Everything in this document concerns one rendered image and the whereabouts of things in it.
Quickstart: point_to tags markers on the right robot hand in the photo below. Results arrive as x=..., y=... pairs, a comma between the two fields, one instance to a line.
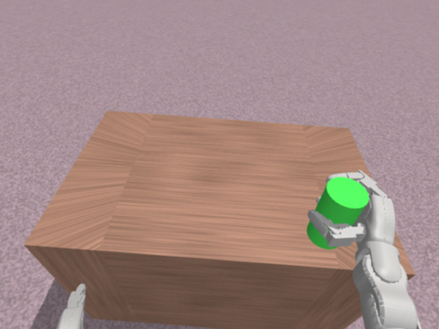
x=375, y=223

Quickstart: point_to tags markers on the right robot arm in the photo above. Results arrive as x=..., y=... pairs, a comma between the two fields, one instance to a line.
x=382, y=284

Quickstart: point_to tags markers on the left robot hand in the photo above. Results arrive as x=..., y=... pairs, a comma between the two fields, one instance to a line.
x=73, y=316

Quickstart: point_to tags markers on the can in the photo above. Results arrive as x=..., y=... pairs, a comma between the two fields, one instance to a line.
x=342, y=201

